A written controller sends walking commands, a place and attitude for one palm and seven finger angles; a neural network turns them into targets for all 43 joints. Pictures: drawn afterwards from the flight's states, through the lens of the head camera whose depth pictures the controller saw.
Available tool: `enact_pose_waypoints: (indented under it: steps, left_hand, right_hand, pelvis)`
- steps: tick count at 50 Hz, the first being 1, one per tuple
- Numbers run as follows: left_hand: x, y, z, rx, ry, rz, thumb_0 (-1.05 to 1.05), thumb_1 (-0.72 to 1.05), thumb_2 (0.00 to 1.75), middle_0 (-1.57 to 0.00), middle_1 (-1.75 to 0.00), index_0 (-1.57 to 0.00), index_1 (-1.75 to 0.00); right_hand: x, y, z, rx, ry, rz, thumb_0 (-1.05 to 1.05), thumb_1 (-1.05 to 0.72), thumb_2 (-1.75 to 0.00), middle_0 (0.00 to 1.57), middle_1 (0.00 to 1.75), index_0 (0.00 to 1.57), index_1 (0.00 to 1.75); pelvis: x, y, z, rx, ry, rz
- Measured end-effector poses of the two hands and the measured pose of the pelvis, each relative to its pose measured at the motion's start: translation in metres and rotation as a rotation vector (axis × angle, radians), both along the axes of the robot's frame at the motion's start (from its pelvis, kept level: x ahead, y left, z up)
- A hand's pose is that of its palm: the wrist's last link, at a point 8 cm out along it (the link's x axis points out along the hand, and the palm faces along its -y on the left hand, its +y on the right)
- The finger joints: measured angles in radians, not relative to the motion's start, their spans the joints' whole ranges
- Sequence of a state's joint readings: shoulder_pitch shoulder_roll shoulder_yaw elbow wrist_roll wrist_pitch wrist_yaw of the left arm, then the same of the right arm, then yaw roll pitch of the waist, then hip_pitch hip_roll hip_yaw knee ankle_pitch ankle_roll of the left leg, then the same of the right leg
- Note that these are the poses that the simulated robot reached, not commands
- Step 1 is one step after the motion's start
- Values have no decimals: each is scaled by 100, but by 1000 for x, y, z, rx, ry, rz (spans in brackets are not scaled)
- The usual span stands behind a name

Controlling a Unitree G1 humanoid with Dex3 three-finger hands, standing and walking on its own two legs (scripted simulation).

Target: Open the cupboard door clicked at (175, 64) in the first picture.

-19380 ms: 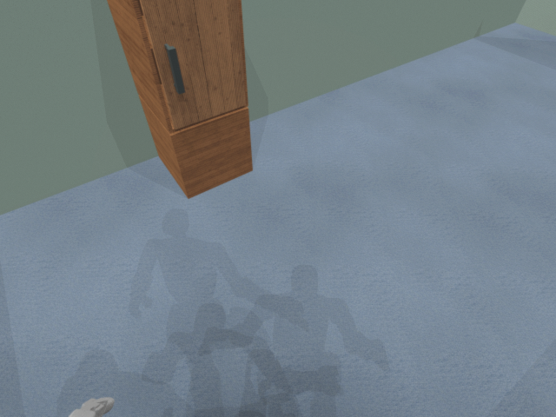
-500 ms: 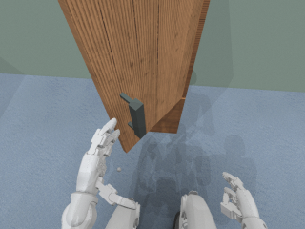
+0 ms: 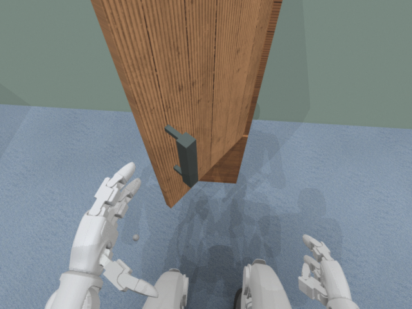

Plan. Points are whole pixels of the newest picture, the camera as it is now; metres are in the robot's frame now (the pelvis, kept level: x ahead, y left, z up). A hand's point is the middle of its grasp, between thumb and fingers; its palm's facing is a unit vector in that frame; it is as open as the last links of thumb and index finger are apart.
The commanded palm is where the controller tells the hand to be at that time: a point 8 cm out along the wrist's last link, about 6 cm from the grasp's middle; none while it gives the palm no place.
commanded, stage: draw the hand back to the body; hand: left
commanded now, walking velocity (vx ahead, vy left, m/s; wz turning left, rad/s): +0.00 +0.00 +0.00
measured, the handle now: (181, 157) +0.39 +0.08 +0.04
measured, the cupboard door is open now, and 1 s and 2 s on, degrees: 53 53 53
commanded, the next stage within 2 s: step back with the hand held close in 1.40 s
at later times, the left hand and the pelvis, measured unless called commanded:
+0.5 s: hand (58, 222) +0.22 +0.20 +0.16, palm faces +0.12 -0.93 -0.34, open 15.1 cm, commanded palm +0.19 +0.25 +0.19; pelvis +0.04 +0.01 +0.08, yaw +0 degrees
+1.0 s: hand out of the picture +0.25 +0.26 +0.28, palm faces +0.40 -0.81 -0.43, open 9.4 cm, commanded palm +0.19 +0.30 +0.30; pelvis +0.05 +0.01 +0.13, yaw -2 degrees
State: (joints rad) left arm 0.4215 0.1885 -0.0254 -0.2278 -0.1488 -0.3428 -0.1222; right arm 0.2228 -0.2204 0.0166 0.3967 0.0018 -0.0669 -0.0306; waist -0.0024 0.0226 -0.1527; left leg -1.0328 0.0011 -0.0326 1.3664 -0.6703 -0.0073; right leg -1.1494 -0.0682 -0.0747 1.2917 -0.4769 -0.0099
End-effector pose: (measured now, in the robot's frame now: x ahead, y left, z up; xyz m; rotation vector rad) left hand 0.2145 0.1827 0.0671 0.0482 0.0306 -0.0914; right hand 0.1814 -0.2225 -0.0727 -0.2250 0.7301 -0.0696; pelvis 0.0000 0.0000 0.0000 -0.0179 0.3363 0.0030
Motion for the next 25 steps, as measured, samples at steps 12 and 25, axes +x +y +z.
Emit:
enact_pose_waypoints:
  steps: [12, 25]
  left_hand:
    - [-12, 27, 56, 22, 13, 37, -1, -50, 30, -15, -30, -15, -30]
    - [-19, 61, 111, 299, 112, 244, -1, -29, 39, -16, -30, -16, -30]
  right_hand:
    - [-1, 4, 53, -4, -55, -25, 1, -90, -90, 20, 30, 21, 30]
    - [16, 4, 96, -18, -102, -76, 1, -90, -90, 20, 30, 21, 30]
  pelvis:
    - [14, 5, 42, -7, -85, 3]
    - [38, 8, 83, -6, -209, -6]
